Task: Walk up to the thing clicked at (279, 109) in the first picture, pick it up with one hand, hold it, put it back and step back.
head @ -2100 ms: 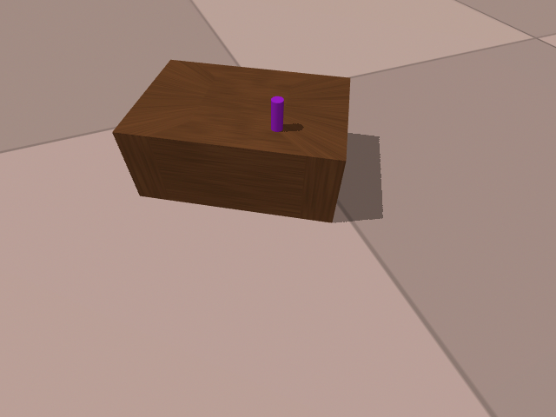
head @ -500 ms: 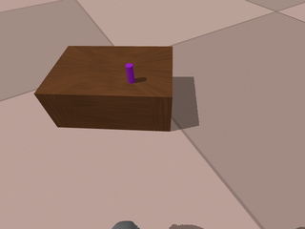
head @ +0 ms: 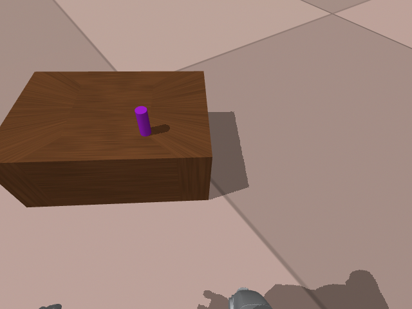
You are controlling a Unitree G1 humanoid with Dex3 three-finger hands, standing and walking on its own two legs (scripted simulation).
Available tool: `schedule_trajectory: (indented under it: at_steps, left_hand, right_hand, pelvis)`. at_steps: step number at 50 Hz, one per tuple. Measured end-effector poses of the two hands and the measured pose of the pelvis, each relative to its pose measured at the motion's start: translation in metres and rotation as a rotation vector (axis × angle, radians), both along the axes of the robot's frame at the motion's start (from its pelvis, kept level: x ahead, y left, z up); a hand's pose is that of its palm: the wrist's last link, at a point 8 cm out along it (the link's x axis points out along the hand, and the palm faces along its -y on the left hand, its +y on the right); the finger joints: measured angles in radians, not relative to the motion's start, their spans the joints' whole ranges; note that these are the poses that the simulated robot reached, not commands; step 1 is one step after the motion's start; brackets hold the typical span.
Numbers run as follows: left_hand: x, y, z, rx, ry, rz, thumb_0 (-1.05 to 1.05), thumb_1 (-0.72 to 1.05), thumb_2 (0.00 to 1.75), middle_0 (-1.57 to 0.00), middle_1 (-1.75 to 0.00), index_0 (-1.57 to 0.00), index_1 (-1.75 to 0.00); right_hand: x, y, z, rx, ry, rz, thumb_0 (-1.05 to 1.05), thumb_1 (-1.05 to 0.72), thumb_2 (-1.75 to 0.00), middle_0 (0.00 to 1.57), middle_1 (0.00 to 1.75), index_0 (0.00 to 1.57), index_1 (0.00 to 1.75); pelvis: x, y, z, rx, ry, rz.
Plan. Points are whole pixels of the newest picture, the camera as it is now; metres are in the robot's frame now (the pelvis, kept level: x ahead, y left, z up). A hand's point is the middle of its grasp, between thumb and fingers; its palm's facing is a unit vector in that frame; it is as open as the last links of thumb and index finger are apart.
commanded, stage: walk up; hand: left
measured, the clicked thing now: (143, 121) +0.89 +0.25 -0.31
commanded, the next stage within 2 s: none
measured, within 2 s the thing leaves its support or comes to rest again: neither
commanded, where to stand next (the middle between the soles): +0.42 +0.05 m, yaw +0 degrees
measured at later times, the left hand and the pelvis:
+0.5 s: hand (62, 278) +0.21 +0.32 -0.15, palm faces -0.03 -0.92 -0.40, open 7.4 cm; pelvis +0.19 +0.03 -0.01, yaw +0 degrees
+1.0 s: hand (96, 189) +0.44 +0.30 -0.15, palm faces -0.09 -0.92 -0.39, open 7.3 cm; pelvis +0.32 +0.04 -0.02, yaw -2 degrees
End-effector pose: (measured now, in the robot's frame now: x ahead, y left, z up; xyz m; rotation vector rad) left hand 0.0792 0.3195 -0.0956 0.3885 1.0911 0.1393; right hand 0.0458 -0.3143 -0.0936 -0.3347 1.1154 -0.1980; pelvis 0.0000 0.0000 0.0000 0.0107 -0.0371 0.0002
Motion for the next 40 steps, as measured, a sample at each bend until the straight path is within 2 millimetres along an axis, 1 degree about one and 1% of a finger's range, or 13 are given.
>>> schedule_trajectory:
  at_steps: [4,6,7,10,14,18,22,24,27,30,34,37,40]
  left_hand:
    - [0.051,-0.008,0.006,0.029,-0.039,-0.028,0.00,0.91,0.90,-0.20,-0.30,-0.20,-0.30]
    - [0.071,-0.012,0.004,0.052,-0.071,-0.027,0.00,0.91,0.90,-0.21,-0.30,-0.20,-0.30]
    - [0.079,-0.014,0.004,0.060,-0.086,-0.019,0.00,0.91,0.90,-0.21,-0.30,-0.20,-0.30]
    - [0.090,-0.019,0.009,0.055,-0.093,0.006,0.00,0.91,0.90,-0.21,-0.30,-0.20,-0.30]
    - [0.096,-0.018,0.016,0.050,-0.058,0.030,0.00,0.91,0.90,-0.21,-0.30,-0.20,-0.30]
    - [0.100,-0.007,0.014,0.045,-0.012,0.050,0.00,0.91,0.90,-0.21,-0.30,-0.21,-0.30]
    - [0.110,0.016,0.003,0.038,0.033,0.072,0.00,0.90,0.90,-0.21,-0.30,-0.21,-0.30]
    - [0.120,0.030,-0.007,0.034,0.057,0.078,0.00,0.90,0.90,-0.21,-0.31,-0.21,-0.30]
    - [0.143,0.052,-0.024,0.034,0.091,0.076,0.00,0.90,0.90,-0.21,-0.30,-0.21,-0.30]
    - [0.174,0.060,-0.029,0.027,0.104,0.063,0.01,0.91,0.90,-0.21,-0.30,-0.20,-0.30]
    - [0.222,0.062,-0.024,-0.002,0.060,0.033,0.01,0.91,0.90,-0.21,-0.30,-0.20,-0.30]
    - [0.253,0.059,-0.018,-0.017,0.044,0.005,0.00,0.91,0.90,-0.20,-0.30,-0.20,-0.30]
    - [0.284,0.053,-0.013,-0.014,0.032,-0.018,0.00,0.91,0.90,-0.20,-0.30,-0.20,-0.30]
  right_hand:
    - [0.012,-0.013,-0.019,0.020,0.050,-0.032,0.00,-0.90,-0.90,0.21,0.30,0.20,0.30]
    - [0.025,-0.021,-0.034,0.026,0.070,-0.036,0.00,-0.90,-0.90,0.21,0.30,0.20,0.30]
    - [0.033,-0.023,-0.039,0.028,0.081,-0.037,0.00,-0.90,-0.90,0.20,0.30,0.20,0.30]
    - [0.062,-0.021,-0.042,0.040,0.092,-0.028,0.01,-0.90,-0.90,0.20,0.30,0.20,0.30]
    - [0.107,-0.013,-0.034,0.056,0.055,0.002,0.01,-0.91,-0.90,0.20,0.30,0.20,0.30]
    - [0.148,-0.003,-0.024,0.053,0.032,0.030,0.00,-0.91,-0.90,0.20,0.30,0.20,0.30]
    - [0.188,0.009,-0.016,0.027,0.022,0.048,0.00,-0.91,-0.90,0.20,0.30,0.20,0.30]
    - [0.208,0.016,-0.012,0.005,0.008,0.051,0.00,-0.90,-0.90,0.20,0.30,0.20,0.30]
    - [0.234,0.028,-0.009,-0.036,-0.035,0.041,0.00,-0.90,-0.90,0.20,0.30,0.20,0.30]
    - [0.246,0.040,-0.002,-0.043,-0.059,0.010,0.00,-0.90,-0.90,0.20,0.30,0.20,0.30]
    - [0.250,0.052,0.007,-0.044,-0.023,-0.012,0.00,-0.90,-0.90,0.20,0.30,0.20,0.30]
    - [0.253,0.056,0.007,-0.038,0.008,-0.026,0.00,-0.90,-0.90,0.20,0.30,0.20,0.30]
    - [0.256,0.055,0.002,-0.030,0.039,-0.046,0.00,-0.90,-0.90,0.21,0.30,0.20,0.30]
  pelvis:
    - [0.035,-0.008,-0.009,0.006,-0.002,-0.006]
    - [0.054,-0.015,-0.019,-0.004,-0.008,-0.004]
    - [0.061,-0.017,-0.021,-0.012,-0.013,-0.004]
    - [0.081,-0.018,-0.017,-0.012,-0.019,-0.008]
    - [0.108,-0.012,-0.007,-0.015,-0.014,-0.012]
    - [0.134,-0.003,-0.003,-0.020,-0.008,-0.014]
    - [0.164,0.013,-0.006,-0.034,-0.001,-0.011]
    - [0.181,0.024,-0.011,-0.039,0.003,-0.009]
    - [0.205,0.042,-0.021,-0.016,-0.001,-0.017]
    - [0.224,0.051,-0.018,-0.025,-0.007,-0.022]
    - [0.248,0.057,-0.008,-0.020,-0.008,-0.028]
    - [0.265,0.060,-0.004,-0.016,-0.007,-0.032]
    - [0.282,0.059,-0.002,-0.013,-0.006,-0.034]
